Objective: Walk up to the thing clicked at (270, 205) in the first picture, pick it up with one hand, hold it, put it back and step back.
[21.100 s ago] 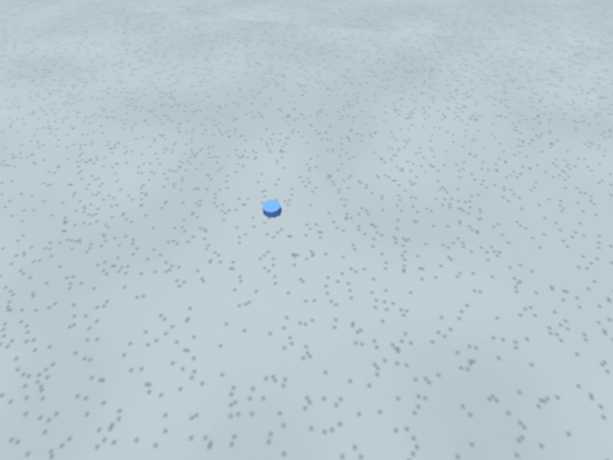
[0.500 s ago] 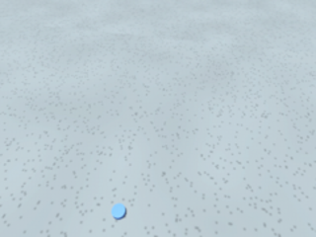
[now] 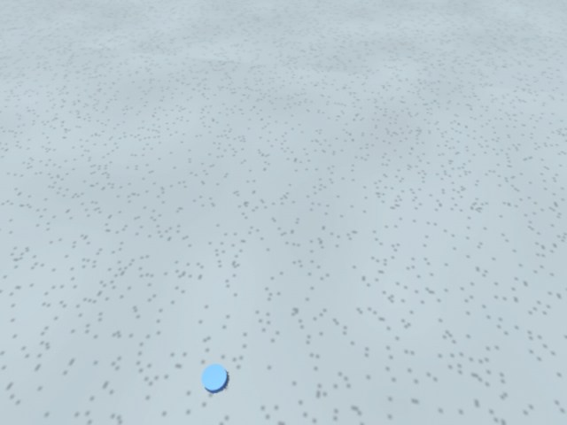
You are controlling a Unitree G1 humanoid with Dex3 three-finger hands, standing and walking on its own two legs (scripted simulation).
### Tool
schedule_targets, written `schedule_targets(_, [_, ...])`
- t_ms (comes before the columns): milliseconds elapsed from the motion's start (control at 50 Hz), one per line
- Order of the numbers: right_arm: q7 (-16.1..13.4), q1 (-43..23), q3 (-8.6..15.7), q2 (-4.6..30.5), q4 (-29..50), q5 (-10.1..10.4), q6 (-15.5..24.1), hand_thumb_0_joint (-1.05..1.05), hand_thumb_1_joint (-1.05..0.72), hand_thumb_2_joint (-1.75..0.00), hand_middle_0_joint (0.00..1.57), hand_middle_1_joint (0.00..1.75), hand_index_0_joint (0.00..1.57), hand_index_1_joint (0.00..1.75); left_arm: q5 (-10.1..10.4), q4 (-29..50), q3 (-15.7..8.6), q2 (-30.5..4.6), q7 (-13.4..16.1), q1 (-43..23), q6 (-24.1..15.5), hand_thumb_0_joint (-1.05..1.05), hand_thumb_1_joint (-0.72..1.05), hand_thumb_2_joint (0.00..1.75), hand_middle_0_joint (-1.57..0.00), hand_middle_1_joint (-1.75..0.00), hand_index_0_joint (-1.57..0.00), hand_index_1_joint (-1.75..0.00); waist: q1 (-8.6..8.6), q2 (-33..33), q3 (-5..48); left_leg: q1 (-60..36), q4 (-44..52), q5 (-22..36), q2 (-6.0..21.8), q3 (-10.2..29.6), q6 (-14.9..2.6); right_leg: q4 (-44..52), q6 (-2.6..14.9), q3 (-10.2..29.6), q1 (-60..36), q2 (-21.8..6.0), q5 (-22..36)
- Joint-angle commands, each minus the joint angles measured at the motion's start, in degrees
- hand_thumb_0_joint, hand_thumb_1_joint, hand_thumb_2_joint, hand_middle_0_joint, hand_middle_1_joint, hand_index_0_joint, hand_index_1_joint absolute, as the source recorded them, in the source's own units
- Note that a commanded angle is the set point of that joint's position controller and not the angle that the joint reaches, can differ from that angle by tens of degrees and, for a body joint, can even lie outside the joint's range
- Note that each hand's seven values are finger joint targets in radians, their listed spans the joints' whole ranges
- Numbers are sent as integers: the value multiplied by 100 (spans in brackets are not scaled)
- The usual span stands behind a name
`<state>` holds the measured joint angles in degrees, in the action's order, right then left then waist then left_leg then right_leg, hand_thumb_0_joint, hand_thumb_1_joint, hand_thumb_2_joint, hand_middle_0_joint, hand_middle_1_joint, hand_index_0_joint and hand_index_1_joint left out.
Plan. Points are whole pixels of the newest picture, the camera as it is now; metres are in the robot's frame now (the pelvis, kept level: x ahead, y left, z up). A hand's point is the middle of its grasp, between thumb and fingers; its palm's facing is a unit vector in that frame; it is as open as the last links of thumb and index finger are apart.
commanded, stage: stand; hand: left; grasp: from above
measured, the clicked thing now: (215, 378) +0.42 +0.26 -0.77
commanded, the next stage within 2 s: rise first in 0.38 s
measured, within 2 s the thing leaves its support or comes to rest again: neither
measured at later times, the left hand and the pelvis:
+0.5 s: hand out of the picture +0.08 +0.25 -0.16, palm faces -0.03 -0.94 -0.34, open 7.4 cm; pelvis +0.00 +0.00 +0.00, yaw +0 degrees
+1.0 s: hand out of the picture +0.14 +0.26 -0.21, palm faces -0.11 -0.90 -0.42, open 13.2 cm; pelvis -0.01 +0.01 -0.06, yaw -1 degrees
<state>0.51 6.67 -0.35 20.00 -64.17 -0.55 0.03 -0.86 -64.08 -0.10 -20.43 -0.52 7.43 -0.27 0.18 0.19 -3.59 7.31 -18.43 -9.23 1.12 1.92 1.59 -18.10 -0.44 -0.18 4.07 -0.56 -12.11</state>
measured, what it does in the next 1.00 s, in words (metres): lowers itself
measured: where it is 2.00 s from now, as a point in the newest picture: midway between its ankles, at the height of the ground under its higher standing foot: outside the picture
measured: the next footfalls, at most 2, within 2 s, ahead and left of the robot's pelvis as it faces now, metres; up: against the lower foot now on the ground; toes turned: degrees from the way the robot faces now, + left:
none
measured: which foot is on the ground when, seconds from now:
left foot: down 0.00-1.00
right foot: down 0.00-1.00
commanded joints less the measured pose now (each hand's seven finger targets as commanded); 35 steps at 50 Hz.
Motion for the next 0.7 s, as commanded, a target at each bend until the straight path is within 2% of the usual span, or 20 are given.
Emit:
schedule_targets(0, [-100, -166, 248, 1246, 299, 11, 166, 0, -90, -90, 20, 30, 20, 30, 30, 313, -236, -1240, 97, -133, -147, 0, 90, 90, -20, -30, -20, -30, -16, -45, 472, -185, 257, 811, 588, 449, -248, 310, 164, 459, 102, -668, 738])
schedule_targets(80, [-108, -152, 249, 1242, 303, 18, 167, 0, -90, -90, 20, 30, 20, 30, 43, 337, -226, -1233, 106, -127, -166, 0, 90, 90, -20, -30, -20, -30, -9, -34, 608, -337, 131, 1272, 614, 400, -260, 225, 165, 461, 19, -708, 1242])
schedule_targets(180, [-106, -162, 251, 1239, 307, 14, 128, 0, -90, -90, 20, 30, 20, 30, 36, 331, -218, -1242, 120, -125, -153, 0, 90, 90, -20, -30, -20, -30, 7, -11, 482, -231, 160, 878, 581, 386, -239, 337, 163, 479, 106, -697, 918])
schedule_targets(240, [-106, -144, 239, 1226, 287, 17, 138, 0, -90, -90, 20, 30, 20, 30, 46, 327, -217, -1243, 111, -122, -142, 0, 90, 90, -20, -30, -20, -30, -2, -94, 468, -224, 186, 982, 588, 405, -217, 285, 184, 474, 85, -686, 940])
schedule_targets(340, [-116, -158, 232, 1212, 320, 23, 161, 0, -90, -90, 20, 30, 20, 30, 41, 336, -229, -1254, 122, -140, -155, 0, 90, 90, -20, -30, -20, -30, -9, -114, 614, -323, 131, 1342, 625, 384, -235, 187, 167, 464, -29, -703, 1335])
schedule_targets(440, [-122, -173, 242, 1226, 325, 19, 146, 0, -90, -90, 20, 30, 20, 30, 41, 323, -237, -1262, 117, -117, -141, 0, 90, 90, -20, -30, -20, -30, -26, -41, 448, -294, 170, 1101, 603, 373, -244, 252, 177, 457, 88, -679, 1056])
schedule_targets(460, [-114, -166, 242, 1222, 334, 19, 149, 0, -94, -93, 20, 31, 20, 31, 38, 334, -237, -1248, 119, -131, -146, 0, 89, 85, -25, -33, -24, -33, -10, -64, 454, -294, 184, 1151, 607, 393, -220, 244, 176, 443, 96, -670, 1082])
schedule_targets(480, [-216, -159, 49, 295, 1906, 395, 423, 0, -97, -92, 20, 30, 20, 30, 311, 2345, -231, -237, 190, -2141, -685, 0, 81, 93, -27, -41, -22, -41, 646, -343, 215, 416, -248, 53, -210, -441, -192, -110, 74, 48, 1393, -28, 666])
schedule_targets(500, [-269, 137, 53, 441, 1552, 412, 419, 0, -93, -91, 20, 30, 20, 30, 285, 1931, -318, -516, 210, -2635, -612, 0, 73, 94, -25, -49, -20, -49, 466, -91, 339, 415, -293, -76, -222, -391, -213, -137, 52, -37, 1164, -12, 437])
schedule_targets(520, [-304, 283, 133, 625, 1519, 385, 357, 0, -91, -90, 20, 30, 20, 30, 159, 977, -717, -1083, 236, -1804, -393, 0, 65, 94, -24, -55, -19, -57, 366, 177, 189, 626, -409, -270, -238, -396, -246, -149, 71, -99, 1235, 30, 122])
schedule_targets(540, [-293, 320, 207, 631, 1663, 376, 302, 0, -90, -90, 20, 30, 20, 30, 96, 582, -852, -1151, 155, -1295, -289, 0, 57, 90, -22, -63, -20, -65, 199, 197, 213, 805, -579, -210, -204, -399, -238, -319, 92, -138, 1305, 56, 66])
schedule_targets(560, [-311, 385, 292, 612, 1769, 309, 311, 0, -89, -90, 20, 30, 20, 30, -52, 692, -837, -1204, 81, -1537, -263, 0, 49, 87, -19, -71, -19, -73, 188, 303, 526, 864, -751, -72, -210, -388, -262, -489, 102, -119, 1363, 44, 159])
schedule_targets(580, [-343, 449, 367, 599, 1864, 297, 340, 0, -88, -89, 20, 30, 20, 30, -162, 835, -978, -1429, 27, -1723, -314, 0, 41, 89, -18, -79, -18, -79, 147, 253, 933, 872, -937, 100, -213, -377, -268, -686, 70, -62, 1332, 6, 421])
schedule_targets(600, [-328, 460, 408, 582, 2040, 241, 378, 0, -89, -90, 20, 30, 20, 30, -325, 709, -1021, -1397, -63, -1486, -277, 0, 33, 86, -18, -84, -20, -82, 159, 222, 1156, 1020, -1166, 245, -238, -349, -260, -953, 71, -67, 1384, 10, 606])
schedule_targets(620, [-298, 610, 483, 562, 2045, 190, 377, 0, -89, -90, 20, 30, 20, 30, -539, 323, -1065, -1302, -137, -1010, -202, 0, 25, 85, -15, -92, -18, -89, 60, 213, 1366, 1260, -1423, 428, -258, -320, -251, -1233, 83, -71, 1474, 9, 792])
schedule_targets(640, [-257, 665, 539, 563, 2196, 164, 371, 0, -90, -90, 20, 30, 20, 30, -680, 333, -1198, -1325, -180, -697, -159, 0, 17, 87, -13, -96, -16, -93, -108, 56, 1658, 1351, -1593, 534, -304, -335, -228, -1418, 108, -63, 1416, 10, 838])
schedule_targets(680, [-211, 677, 578, 492, 2522, 174, 357, 0, -92, -90, 20, 30, 20, 30, -766, 852, -1296, -1205, -138, -459, -64, 0, 1, 88, -13, -99, -16, -96, -253, -321, 1937, 1348, -1699, 633, -323, -349, -169, -1634, 150, -49, 1469, 51, 800])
